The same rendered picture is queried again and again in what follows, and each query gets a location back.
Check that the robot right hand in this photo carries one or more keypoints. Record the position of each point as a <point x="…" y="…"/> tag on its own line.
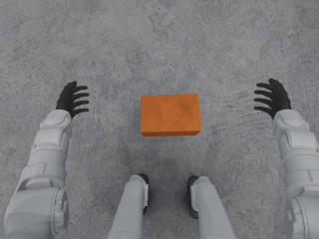
<point x="278" y="98"/>

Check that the robot left thigh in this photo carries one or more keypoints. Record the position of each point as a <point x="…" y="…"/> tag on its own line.
<point x="129" y="219"/>

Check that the robot right foot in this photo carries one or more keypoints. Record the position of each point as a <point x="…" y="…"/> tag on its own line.
<point x="191" y="181"/>

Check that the left robot forearm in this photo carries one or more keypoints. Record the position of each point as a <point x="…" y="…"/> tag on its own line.
<point x="47" y="159"/>

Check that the robot left upper arm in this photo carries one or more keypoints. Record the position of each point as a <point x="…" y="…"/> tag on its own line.
<point x="37" y="214"/>

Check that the carton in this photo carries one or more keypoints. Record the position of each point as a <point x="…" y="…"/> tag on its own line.
<point x="170" y="115"/>

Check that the robot left hand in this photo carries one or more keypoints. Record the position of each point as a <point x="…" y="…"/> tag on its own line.
<point x="67" y="97"/>

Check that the robot right upper arm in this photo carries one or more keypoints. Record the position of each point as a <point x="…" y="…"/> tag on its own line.
<point x="301" y="217"/>

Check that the right robot forearm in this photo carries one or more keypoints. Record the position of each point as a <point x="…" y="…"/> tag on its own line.
<point x="299" y="152"/>

